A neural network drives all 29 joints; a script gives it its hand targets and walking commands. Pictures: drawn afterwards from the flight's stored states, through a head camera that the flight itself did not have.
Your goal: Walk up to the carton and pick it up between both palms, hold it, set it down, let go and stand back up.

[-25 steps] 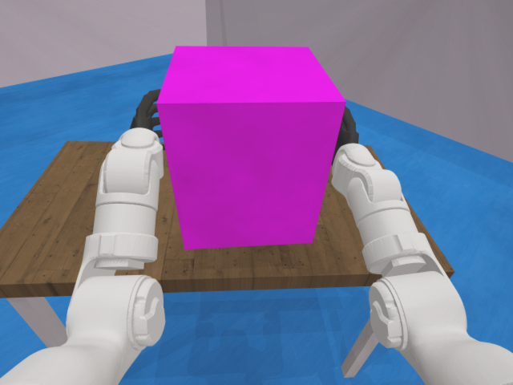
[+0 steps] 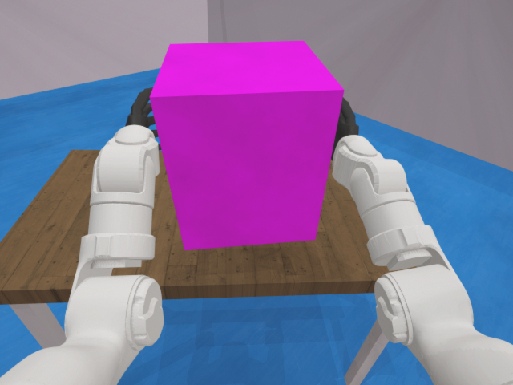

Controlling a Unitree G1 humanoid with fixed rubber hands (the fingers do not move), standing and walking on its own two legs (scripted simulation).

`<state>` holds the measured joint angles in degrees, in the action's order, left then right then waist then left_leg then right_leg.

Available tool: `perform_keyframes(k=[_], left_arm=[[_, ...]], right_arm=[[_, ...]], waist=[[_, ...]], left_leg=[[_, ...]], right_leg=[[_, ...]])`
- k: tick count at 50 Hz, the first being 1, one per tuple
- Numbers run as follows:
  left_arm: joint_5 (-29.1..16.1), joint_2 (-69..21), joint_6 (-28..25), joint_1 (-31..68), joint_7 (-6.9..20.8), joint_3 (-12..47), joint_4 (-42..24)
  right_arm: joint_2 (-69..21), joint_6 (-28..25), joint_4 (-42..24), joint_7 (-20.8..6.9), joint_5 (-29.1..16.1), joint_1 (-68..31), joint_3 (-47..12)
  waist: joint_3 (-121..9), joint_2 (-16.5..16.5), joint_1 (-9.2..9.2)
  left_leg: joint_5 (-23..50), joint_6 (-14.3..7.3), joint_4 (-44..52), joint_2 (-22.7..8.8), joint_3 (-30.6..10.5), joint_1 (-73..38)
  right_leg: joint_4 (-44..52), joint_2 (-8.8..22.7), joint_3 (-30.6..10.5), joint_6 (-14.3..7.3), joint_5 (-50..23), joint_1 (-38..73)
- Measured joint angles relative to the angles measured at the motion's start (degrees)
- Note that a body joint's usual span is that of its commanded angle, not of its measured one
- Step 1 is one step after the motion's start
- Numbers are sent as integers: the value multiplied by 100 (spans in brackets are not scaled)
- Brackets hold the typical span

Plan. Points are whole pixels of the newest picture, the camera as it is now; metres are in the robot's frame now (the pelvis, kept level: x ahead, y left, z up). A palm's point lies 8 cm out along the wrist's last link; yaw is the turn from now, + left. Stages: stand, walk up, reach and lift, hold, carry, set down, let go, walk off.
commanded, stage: hold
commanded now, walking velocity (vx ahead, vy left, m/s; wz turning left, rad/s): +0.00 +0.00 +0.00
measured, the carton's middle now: (244, 144) +0.40 -0.01 +0.23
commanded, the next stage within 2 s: none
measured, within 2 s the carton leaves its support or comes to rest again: neither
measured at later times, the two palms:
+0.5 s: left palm (133, 127) +0.37 +0.15 +0.27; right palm (343, 135) +0.37 -0.15 +0.26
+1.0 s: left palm (135, 128) +0.37 +0.15 +0.27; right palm (344, 136) +0.37 -0.15 +0.26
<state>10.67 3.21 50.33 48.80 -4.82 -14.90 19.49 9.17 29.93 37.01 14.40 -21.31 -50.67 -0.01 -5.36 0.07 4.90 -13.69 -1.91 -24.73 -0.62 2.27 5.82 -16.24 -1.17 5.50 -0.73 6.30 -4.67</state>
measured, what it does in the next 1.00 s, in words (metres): stands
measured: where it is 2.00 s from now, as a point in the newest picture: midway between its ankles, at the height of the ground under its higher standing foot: outside the picture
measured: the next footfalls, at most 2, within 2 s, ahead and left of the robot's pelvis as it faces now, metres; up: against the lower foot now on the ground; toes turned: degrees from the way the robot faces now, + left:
none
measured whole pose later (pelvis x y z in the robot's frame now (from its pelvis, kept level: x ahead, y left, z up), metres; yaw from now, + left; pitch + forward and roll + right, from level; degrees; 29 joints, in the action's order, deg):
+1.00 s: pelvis -0.01 -0.01 +0.00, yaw +0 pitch -4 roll -2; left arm 10.4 5.4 50.9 53.4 -3.0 -16.9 25.0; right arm 8.4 34.0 39.2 16.2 -20.7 -54.5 1.0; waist -7.1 0.0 4.5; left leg -12.9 -1.4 -24.8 -0.8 1.6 7.7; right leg -16.9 -1.4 6.0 -1.4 6.1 -6.6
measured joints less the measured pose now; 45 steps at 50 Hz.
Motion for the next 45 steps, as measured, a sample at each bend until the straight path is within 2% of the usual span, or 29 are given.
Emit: perform_keyframes(k=[6,22,31,45], left_arm=[[19,17,143,61,21,-49,-19],[52,135,67,481,95,-189,587],[8,178,6,554,106,-207,738],[-18,199,41,477,161,-209,591]], right_arm=[[-10,146,39,22,-14,-107,33],[-50,232,501,-16,158,-491,188],[-58,256,510,25,165,-496,172],[-69,380,267,159,71,-406,108]], waist=[[-47,-2,-26],[-151,-39,-90],[-180,-32,-94],[-165,-9,-49]], left_leg=[[1,-5,-15,3,14,-5],[84,-7,16,21,11,113],[94,15,13,5,-17,163],[84,49,-1,-14,-68,170]], right_leg=[[-37,5,-15,0,5,-10],[-65,22,-14,-14,-42,-152],[-65,5,10,-38,-42,-194],[-54,-17,53,-63,-26,-175]])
